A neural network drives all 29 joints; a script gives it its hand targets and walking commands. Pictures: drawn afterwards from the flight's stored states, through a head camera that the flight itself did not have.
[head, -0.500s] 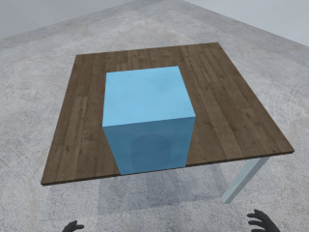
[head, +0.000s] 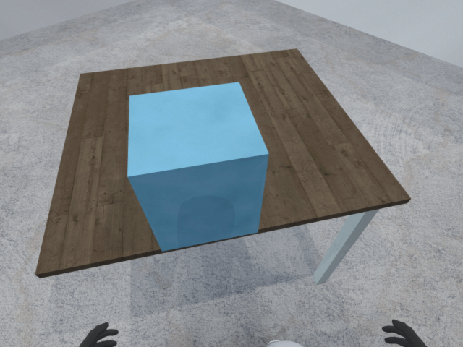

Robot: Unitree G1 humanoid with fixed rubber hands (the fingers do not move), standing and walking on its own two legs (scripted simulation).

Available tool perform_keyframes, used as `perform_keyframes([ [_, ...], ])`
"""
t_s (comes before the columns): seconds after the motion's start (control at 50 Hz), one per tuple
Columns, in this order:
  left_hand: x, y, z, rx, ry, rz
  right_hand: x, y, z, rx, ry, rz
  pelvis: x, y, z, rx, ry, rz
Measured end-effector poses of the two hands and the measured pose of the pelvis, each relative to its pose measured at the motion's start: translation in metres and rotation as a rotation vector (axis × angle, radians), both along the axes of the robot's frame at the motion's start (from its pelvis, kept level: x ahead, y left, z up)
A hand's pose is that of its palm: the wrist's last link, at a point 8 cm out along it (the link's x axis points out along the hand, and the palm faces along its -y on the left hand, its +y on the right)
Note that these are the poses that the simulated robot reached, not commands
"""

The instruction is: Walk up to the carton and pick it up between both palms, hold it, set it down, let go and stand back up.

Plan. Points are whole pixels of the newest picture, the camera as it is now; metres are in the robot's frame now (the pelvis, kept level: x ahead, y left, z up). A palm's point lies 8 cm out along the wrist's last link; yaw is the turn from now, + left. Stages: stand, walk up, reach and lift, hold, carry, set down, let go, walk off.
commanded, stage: walk up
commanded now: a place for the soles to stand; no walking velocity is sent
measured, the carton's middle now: (199, 169) +0.44 +0.09 +0.03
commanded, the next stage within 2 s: reach and lift in 1.16 s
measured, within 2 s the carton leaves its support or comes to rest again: neither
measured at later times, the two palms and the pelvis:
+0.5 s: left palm out of the picture +0.14 +0.24 -0.08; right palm out of the picture +0.07 -0.30 -0.08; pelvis +0.01 -0.02 +0.01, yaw +0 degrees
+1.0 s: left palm out of the picture +0.12 +0.26 -0.08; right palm out of the picture +0.12 -0.28 -0.08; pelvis +0.02 -0.01 +0.01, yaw +2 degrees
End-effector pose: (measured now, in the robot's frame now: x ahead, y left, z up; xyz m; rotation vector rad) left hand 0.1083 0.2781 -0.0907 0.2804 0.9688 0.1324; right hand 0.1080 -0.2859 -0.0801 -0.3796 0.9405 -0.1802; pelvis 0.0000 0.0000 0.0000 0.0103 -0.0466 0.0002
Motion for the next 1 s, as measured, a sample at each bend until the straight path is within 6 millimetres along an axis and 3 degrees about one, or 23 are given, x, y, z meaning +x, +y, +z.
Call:
perform_keyframes([
  [0.16,-0.005,-0.023,0.004,-0.003,0.002,0.002,-0.006,-0.007,-0.006,0.082,-0.014,-0.020,-0.005,-0.016,0.002,0.003,0.010,-0.026],
  [0.32,0.022,-0.039,0.020,-0.017,-0.072,-0.015,-0.026,-0.009,-0.008,0.102,0.024,-0.034,0.002,-0.021,0.010,0.000,0.019,-0.010],
  [0.46,0.033,-0.043,0.017,-0.041,-0.078,-0.022,-0.035,-0.010,-0.005,0.087,0.071,-0.036,0.008,-0.021,0.012,-0.004,0.029,0.003],
  [0.8,0.025,-0.027,0.008,-0.041,-0.026,0.024,0.005,0.004,0.004,0.081,0.019,0.016,0.019,-0.013,0.013,-0.011,0.029,0.025],
  [1.0,0.017,-0.021,0.006,-0.037,-0.008,0.041,0.012,0.010,0.004,0.085,0.015,0.031,0.019,-0.010,0.014,-0.012,0.026,0.037],
])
